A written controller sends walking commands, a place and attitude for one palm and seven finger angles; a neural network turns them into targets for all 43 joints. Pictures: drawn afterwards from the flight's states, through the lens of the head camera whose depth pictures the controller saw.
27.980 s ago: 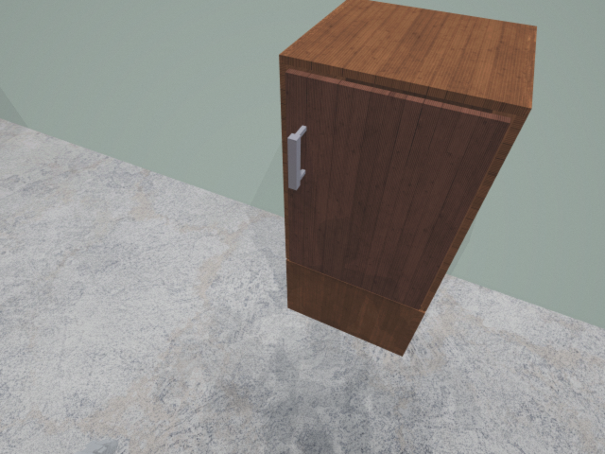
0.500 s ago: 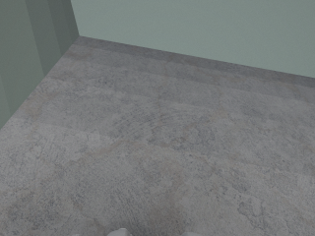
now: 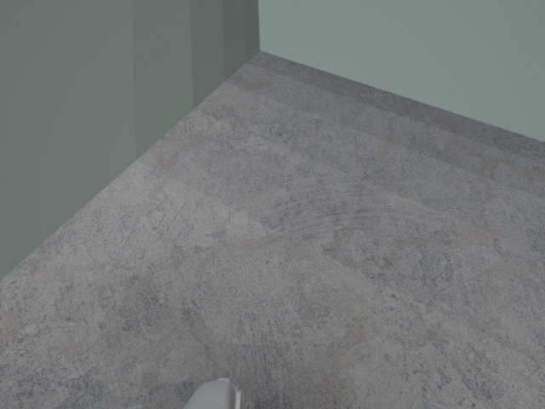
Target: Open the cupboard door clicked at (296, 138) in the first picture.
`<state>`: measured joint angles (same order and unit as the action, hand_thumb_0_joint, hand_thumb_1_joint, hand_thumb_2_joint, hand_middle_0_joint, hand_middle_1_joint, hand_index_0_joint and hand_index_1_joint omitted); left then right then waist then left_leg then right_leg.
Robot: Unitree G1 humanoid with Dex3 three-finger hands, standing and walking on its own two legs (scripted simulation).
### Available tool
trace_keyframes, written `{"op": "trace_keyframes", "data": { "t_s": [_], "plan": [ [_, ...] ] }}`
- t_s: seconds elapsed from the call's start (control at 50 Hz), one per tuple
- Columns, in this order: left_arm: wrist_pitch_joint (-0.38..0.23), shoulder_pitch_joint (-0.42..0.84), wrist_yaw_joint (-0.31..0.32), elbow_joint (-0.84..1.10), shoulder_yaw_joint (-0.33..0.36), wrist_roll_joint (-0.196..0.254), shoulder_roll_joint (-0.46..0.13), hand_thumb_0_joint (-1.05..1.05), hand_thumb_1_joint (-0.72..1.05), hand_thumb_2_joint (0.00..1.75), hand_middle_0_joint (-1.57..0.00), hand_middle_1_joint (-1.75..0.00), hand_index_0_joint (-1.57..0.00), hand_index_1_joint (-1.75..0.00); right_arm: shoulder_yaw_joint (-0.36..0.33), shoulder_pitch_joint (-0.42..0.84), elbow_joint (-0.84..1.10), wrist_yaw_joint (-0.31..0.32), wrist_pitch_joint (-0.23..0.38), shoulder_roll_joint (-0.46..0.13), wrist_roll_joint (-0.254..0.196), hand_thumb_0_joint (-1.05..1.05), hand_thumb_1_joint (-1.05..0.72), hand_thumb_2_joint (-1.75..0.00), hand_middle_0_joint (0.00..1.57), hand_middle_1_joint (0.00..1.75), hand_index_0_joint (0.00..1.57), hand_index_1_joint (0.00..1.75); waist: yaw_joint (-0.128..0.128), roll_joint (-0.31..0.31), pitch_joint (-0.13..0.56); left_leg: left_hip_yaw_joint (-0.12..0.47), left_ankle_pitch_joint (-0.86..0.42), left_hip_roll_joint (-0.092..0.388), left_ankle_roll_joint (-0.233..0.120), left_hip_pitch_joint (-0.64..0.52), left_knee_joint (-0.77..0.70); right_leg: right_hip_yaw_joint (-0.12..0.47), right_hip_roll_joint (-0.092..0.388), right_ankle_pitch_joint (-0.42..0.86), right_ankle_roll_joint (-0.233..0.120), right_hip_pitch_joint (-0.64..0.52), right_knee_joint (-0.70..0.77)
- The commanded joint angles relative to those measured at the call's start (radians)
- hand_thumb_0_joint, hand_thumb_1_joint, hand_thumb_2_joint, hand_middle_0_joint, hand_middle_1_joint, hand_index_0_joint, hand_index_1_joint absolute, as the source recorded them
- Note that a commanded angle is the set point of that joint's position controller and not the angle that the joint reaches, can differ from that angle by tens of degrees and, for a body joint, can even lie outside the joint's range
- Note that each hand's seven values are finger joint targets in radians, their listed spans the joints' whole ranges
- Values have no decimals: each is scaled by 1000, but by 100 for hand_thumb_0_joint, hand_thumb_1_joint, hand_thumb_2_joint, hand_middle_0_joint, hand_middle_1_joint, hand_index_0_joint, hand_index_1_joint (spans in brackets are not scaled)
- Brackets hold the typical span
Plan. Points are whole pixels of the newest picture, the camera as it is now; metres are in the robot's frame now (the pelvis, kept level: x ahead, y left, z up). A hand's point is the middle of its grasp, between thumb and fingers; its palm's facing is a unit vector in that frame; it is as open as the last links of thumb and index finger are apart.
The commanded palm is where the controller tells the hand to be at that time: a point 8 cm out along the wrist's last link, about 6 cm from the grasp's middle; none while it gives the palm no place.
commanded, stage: turn to face it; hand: left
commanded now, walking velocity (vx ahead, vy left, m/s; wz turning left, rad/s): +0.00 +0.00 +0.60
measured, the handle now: out of the picture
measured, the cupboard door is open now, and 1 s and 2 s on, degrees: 46 46 46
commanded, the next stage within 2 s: none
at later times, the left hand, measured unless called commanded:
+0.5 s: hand out of the picture +0.08 +0.23 -0.16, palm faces +0.29 -0.92 -0.28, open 7.4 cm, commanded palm none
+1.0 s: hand out of the picture -0.05 +0.23 -0.19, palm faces +0.60 -0.76 -0.25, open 7.4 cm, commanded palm none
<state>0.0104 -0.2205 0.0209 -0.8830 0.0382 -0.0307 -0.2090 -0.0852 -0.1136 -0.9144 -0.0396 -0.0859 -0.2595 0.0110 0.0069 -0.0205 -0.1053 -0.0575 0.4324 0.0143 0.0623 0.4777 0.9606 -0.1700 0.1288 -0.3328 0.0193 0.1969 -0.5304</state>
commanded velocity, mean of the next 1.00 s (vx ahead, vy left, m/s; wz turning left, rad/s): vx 0.00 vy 0.00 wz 0.60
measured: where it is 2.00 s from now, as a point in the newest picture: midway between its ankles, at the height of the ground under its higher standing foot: outside the picture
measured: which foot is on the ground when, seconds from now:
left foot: up 0.00-0.10, down 0.12-0.50, up 0.52-0.84, down 0.86-1.00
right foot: down 0.00-0.12, up 0.14-0.50, down 0.52-0.86, up 0.88-1.00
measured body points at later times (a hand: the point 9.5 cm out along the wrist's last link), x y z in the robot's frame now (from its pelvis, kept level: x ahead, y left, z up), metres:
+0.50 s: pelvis +0.02 -0.01 -0.01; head +0.08 +0.00 +0.44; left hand +0.07 +0.28 -0.13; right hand +0.16 -0.23 -0.15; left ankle +0.00 +0.12 -0.74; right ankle +0.05 -0.14 -0.73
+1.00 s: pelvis +0.03 +0.01 -0.01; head +0.05 +0.07 +0.43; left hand -0.08 +0.27 -0.17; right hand +0.28 -0.13 -0.13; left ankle -0.01 +0.10 -0.74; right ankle +0.07 -0.14 -0.66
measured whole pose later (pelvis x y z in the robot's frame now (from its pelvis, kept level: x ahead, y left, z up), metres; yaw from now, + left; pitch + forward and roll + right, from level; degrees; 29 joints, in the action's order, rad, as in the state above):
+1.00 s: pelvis +0.03 +0.01 -0.01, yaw +36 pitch +1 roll -1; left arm 0.07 -0.20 0.02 -0.92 0.08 -0.02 -0.28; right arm -0.05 -0.11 -0.88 -0.01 -0.03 -0.23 0.02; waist -0.01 -0.06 -0.11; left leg -0.05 0.30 -0.02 -0.05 0.33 0.61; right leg -0.05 0.11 -0.50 0.08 0.45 -1.13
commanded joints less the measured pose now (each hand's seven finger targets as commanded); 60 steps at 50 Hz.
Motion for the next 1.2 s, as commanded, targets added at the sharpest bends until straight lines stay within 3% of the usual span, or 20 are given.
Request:
{"op": "trace_keyframes", "data": {
  "t_s": [0.0,0.06,0.08,0.1,0.12,0.24,0.38,0.44,0.46,0.48,0.5,0.54,0.6,0.72,0.8,0.82,0.84,0.86,0.98,1.18],
  "plan": [
    [-21,-72,8,41,64,-2,-228,0,90,90,-20,-30,-20,-30,7,105,118,-1,42,-32,-4,0,-90,-90,20,30,20,30,-59,-221,128,-57,18,-13,-10,-24,-219,97,222,719,-114,-177,55],
    [-19,-43,-1,50,71,12,-240,0,90,90,-20,-30,-20,-30,-5,-18,89,6,55,-84,3,0,-90,-90,20,30,20,30,16,-143,193,-66,-202,-27,-40,-276,-476,18,203,661,-43,-75,-130],
    [-16,-36,-7,74,68,18,-208,0,90,90,-20,-30,-20,-30,-27,-102,75,11,64,-171,11,0,-90,-90,20,30,20,30,63,42,267,114,-467,127,-109,-495,-517,-26,142,402,18,128,-324],
    [-14,10,-13,119,40,22,-133,0,90,90,-20,-30,-20,-30,-55,-177,69,17,65,-279,13,0,-90,-90,20,30,20,30,106,336,289,471,-918,408,-273,-621,-526,0,2,-315,78,403,-561],
    [5,87,-2,137,39,11,-146,0,90,90,-20,-30,-20,-30,-54,-232,38,31,61,-278,7,0,-90,-90,20,30,20,30,126,215,282,459,-941,433,-322,-569,-529,132,2,-339,64,446,-642],
    [21,38,-15,63,51,12,-118,0,90,90,-20,-30,-20,-30,-22,-27,89,50,74,-180,13,0,-90,-90,20,30,20,30,5,149,158,263,-559,215,-217,-303,-600,168,-34,-82,68,334,-557],
    [12,65,-9,96,45,19,-102,0,90,90,-20,-30,-20,-30,-35,-43,85,45,63,-185,18,0,-90,-90,20,30,20,30,13,175,163,360,-540,190,-221,-257,-571,140,-106,-87,54,181,-249],
    [-1,-11,-4,81,51,21,-117,0,90,90,-20,-30,-20,-30,-39,-5,97,44,57,-171,10,0,-90,-90,20,30,20,30,-31,172,175,370,-489,142,-179,-149,-499,123,-125,60,41,-23,-6],
    [-11,-51,2,75,60,17,-151,0,90,90,-20,-30,-20,-30,-37,-4,104,40,57,-142,3,0,-90,-90,20,30,20,30,-53,87,185,346,-367,92,-136,-52,-427,180,-62,120,25,-150,127],
    [-21,-83,12,75,78,0,-237,0,90,90,-20,-30,-20,-30,-29,-20,118,33,59,-80,-6,0,-90,-90,20,30,20,30,-66,-189,204,188,-69,-44,-57,127,-215,439,191,169,-59,-269,236],
    [-18,-61,12,88,75,-1,-276,0,90,90,-20,-30,-20,-30,-32,-14,132,28,58,-82,-1,0,-90,-90,20,30,20,30,-65,-259,180,96,199,-89,-23,135,39,532,383,299,-170,-169,250],
    [-23,11,20,92,59,8,-201,0,90,90,-20,-30,-20,-30,-30,-9,98,27,41,-85,6,0,-90,-90,20,30,20,30,-22,-232,135,126,111,-14,-14,154,282,412,289,452,-189,-104,193],
    [-23,55,17,104,46,7,-156,0,90,90,-20,-30,-20,-30,-18,-10,74,10,32,-58,1,0,-90,-90,20,30,20,30,3,-198,117,67,12,10,8,114,219,176,189,582,-133,-104,149],
    [-21,-55,12,60,66,1,-219,0,90,90,-20,-30,-20,-30,8,74,89,2,42,-24,-4,0,-90,-90,20,30,20,30,-56,-189,130,-47,32,-12,-2,1,-173,93,216,740,-122,-203,67],
    [-16,-37,2,56,73,8,-227,0,90,90,-20,-30,-20,-30,-3,-10,80,6,52,-60,1,0,-90,-90,20,30,20,30,3,-169,159,-71,-147,-33,-34,-220,-424,18,206,672,-54,-96,-86],
    [-13,-21,-2,73,71,17,-215,0,90,90,-20,-30,-20,-30,-18,-99,61,8,60,-121,7,0,-90,-90,20,30,20,30,57,-51,221,4,-374,37,-72,-419,-504,-15,181,528,-9,44,-251],
    [-9,0,-12,119,55,25,-134,0,90,90,-20,-30,-20,-30,-51,-192,51,16,68,-250,17,0,-90,-90,20,30,20,30,105,293,272,428,-781,344,-236,-589,-533,-34,16,-178,72,350,-511],
    [5,57,0,146,43,13,-137,0,90,90,-20,-30,-20,-30,-52,-251,30,22,60,-281,9,0,-90,-90,20,30,20,30,121,260,290,485,-837,435,-323,-555,-548,98,-7,-370,55,395,-620],
    [21,48,-12,70,53,12,-123,0,90,90,-20,-30,-20,-30,-15,-62,78,54,78,-171,11,0,-90,-90,20,30,20,30,12,152,160,280,-628,222,-222,-338,-601,181,-20,-76,69,362,-617],
    [17,84,-6,108,46,18,-108,0,90,90,-20,-30,-20,-30,-35,-58,75,43,61,-179,18,0,-90,-90,20,30,20,30,14,193,144,403,-434,180,-223,-238,-603,157,-104,-82,53,191,-266]
  ]
}}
